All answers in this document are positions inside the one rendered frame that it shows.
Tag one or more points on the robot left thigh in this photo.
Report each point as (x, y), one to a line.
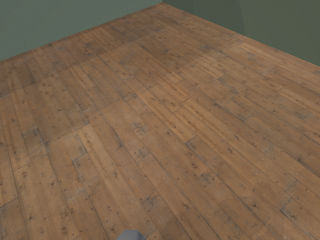
(131, 234)

